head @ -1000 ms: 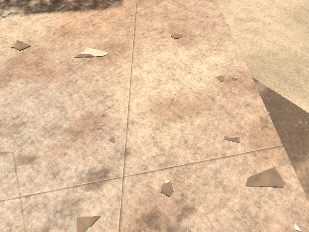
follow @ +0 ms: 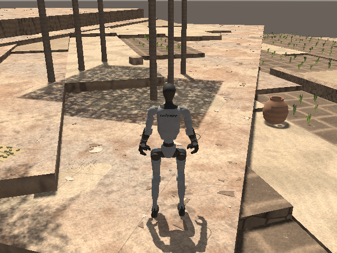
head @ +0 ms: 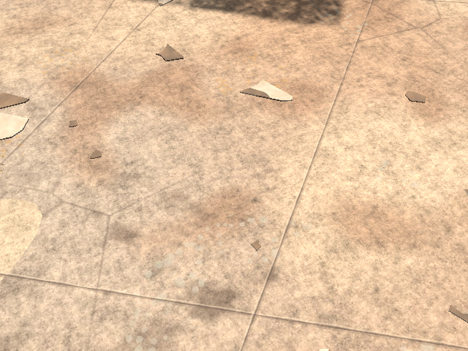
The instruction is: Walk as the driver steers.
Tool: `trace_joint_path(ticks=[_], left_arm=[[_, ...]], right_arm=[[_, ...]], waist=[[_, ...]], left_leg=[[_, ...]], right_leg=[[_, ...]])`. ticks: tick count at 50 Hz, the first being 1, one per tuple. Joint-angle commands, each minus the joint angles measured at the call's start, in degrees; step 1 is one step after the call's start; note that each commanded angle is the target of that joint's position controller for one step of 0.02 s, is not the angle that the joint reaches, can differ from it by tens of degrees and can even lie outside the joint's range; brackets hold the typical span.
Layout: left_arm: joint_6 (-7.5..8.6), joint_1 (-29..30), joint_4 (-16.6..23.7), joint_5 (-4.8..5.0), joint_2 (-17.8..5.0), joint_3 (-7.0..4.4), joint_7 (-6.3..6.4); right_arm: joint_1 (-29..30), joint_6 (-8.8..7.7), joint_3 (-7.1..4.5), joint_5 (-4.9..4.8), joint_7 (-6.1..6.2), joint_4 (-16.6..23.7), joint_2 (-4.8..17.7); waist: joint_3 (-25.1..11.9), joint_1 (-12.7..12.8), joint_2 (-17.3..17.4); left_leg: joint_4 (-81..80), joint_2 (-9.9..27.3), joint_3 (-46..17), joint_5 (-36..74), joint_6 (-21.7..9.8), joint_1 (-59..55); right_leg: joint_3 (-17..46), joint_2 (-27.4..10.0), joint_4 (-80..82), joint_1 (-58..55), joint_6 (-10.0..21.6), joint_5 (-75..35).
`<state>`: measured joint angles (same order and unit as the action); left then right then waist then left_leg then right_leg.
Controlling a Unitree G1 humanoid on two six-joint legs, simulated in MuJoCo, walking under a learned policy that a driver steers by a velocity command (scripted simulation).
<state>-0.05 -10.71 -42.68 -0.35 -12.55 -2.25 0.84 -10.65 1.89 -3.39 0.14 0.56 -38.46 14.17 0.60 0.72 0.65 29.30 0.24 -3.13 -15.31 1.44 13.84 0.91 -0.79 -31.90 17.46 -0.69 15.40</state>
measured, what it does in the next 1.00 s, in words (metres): stands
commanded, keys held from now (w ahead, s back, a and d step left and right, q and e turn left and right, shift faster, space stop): no key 1.00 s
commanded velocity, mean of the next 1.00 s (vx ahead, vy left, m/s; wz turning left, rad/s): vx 0.00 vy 0.00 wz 0.02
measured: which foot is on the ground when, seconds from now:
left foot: down 0.00-1.00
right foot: down 0.00-1.00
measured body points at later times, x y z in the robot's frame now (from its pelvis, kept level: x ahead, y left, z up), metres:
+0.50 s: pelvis +0.00 +0.02 +0.00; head +0.01 +0.02 +0.45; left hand +0.10 +0.27 -0.13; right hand +0.13 -0.22 -0.12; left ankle -0.01 +0.14 -0.73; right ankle +0.01 -0.13 -0.73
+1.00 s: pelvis +0.00 +0.01 +0.00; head +0.01 +0.02 +0.45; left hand +0.05 +0.27 -0.15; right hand +0.08 -0.23 -0.14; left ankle -0.01 +0.14 -0.73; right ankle +0.01 -0.13 -0.73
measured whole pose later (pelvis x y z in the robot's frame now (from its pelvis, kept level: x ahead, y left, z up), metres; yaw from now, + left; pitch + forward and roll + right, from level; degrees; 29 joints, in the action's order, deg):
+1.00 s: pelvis +0.00 +0.01 +0.00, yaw +0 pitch -1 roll +0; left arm 0.0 -13.3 -57.7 0.0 -11.2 -3.1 2.9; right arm -15.0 -0.7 -2.6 0.2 1.9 -50.7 10.5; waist 2.1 0.8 0.0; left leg 31.8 -0.9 -2.4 -18.6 0.1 11.8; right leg 1.8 -2.0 -31.7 14.2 -2.5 16.1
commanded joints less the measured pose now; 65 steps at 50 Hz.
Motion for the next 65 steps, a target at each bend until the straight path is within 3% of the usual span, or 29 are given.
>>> trace_joint_path(ticks=[1,2,3,6,16,31,54,56,58,60,61,63,64,65], left_arm=[[2.23,-4.52,2.79,-0.99,-4.67,-0.97,-0.53],[2.28,-0.71,2.62,-1.28,-7.51,-1.4,-0.47],[2.15,1.11,2.84,-1.07,-7.46,-1.6,-0.5],[1.38,0.94,2.68,-0.58,-6.39,-1.61,0.04],[1.2,-0.59,0.01,-0.31,-5.49,-1.95,0.64],[1.1,-2.65,-5.37,0.02,-5.16,-1.99,1.51],[0.28,-4.56,-15.43,0.42,-3.92,-1.67,2.33],[0.07,-6.09,-16.79,0.87,-3.36,-1.61,2.42],[0.69,-4.56,-15.89,1.32,-3.53,-1.64,2.46],[2.75,-2.38,-14.37,1.73,-1.03,-0.99,1.65],[3.75,-1.66,-13.92,1.85,-1.3,-1.0,1.09],[5.18,-4.54,-14.52,2.51,-0.9,-0.91,0.11],[5.62,-9.87,-16.67,2.53,-0.84,-1.12,-0.17],[5.73,-15.43,-19.23,1.84,-2.02,-1.75,-0.28]], right_arm=[[0.45,-1.0,-1.81,1.24,0.14,3.06,8.03],[1.8,-1.31,-1.2,1.1,-0.45,4.26,4.72],[1.27,-1.59,-0.9,1.43,-0.53,3.63,3.87],[0.62,-2.55,-0.95,0.92,-0.12,3.29,4.74],[-0.16,-3.03,-0.47,0.74,0.21,2.7,2.79],[-2.59,-3.18,-0.44,0.47,0.62,-1.6,1.58],[-6.34,-3.06,-0.11,-0.05,1.63,-12.61,1.49],[-7.98,-2.66,-0.44,-0.47,1.85,-14.09,2.35],[-9.16,-2.8,-1.06,-1.19,2.01,-14.06,4.72],[-11.88,-4.1,-1.88,-1.91,1.73,-14.8,7.6],[-11.2,-4.67,-2.09,-2.13,1.63,-14.83,8.16],[-6.2,-5.36,-1.61,-2.15,1.22,-13.65,7.12],[-2.6,-5.19,-1.28,-2.57,0.97,-12.84,6.26],[-0.74,-5.24,-0.94,-2.44,0.88,-12.19,4.97]], waist=[[-7.88,3.66,9.57],[-5.06,0.82,5.99],[-4.24,0.25,4.27],[-1.32,0.33,3.4],[-0.8,0.21,0.25],[-0.29,0.11,-0.1],[1.59,0.04,-0.53],[1.29,-0.27,0.84],[5.84,-1.43,3.87],[8.2,-2.57,10.57],[9.66,-2.47,11.21],[10.11,0.77,10.23],[8.91,3.87,8.58],[7.06,5.65,4.84]], left_leg=[[-2.94,7.0,-6.23,15.96,-5.99,-4.53],[-3.9,4.88,-5.5,9.66,-5.79,-1.91],[-4.22,4.26,-4.99,6.39,-4.72,-0.75],[-3.88,3.14,-3.97,5.44,-3.24,1.95],[-3.31,2.13,-3.39,3.5,-3.19,2.69],[-2.82,0.92,-1.8,4.91,-2.8,2.23],[-4.66,0.18,-0.27,6.24,-2.29,1.08],[-5.82,-0.6,-0.27,-11.07,-3.66,1.23],[-9.99,3.16,-6.38,-29.9,-7.19,4.09],[-17.0,12.06,-19.81,-36.84,-12.41,2.41],[-18.95,15.16,-24.52,-35.54,-14.55,4.36],[-17.35,14.74,-21.76,-28.82,-13.7,6.76],[-14.1,11.16,-15.87,-24.57,-11.17,10.82],[-6.87,6.65,-9.58,-17.17,-8.54,14.58]], right_leg=[[1.59,-2.08,4.7,-2.95,0.57,-3.37],[1.0,-1.48,3.39,-3.62,-1.11,-3.76],[0.67,-1.34,3.11,-3.63,-1.19,-4.65],[1.15,-1.65,2.97,-3.61,-0.38,-6.78],[1.18,-1.69,2.9,-4.46,-0.95,-6.55],[1.25,-1.72,2.96,-4.67,-0.93,-7.2],[0.35,-1.0,5.08,-5.7,-0.71,-7.81],[-2.5,1.61,2.82,-4.47,0.07,6.67],[-3.6,2.68,-1.56,2.57,1.48,18.81],[-4.84,2.7,-11.04,8.29,2.01,12.66],[-2.82,0.89,-14.0,8.63,3.11,10.57],[-2.33,-0.38,-7.6,4.05,5.67,11.71],[-3.46,0.62,1.37,-5.99,6.39,8.09],[-1.91,1.03,4.63,-14.83,5.69,2.89]])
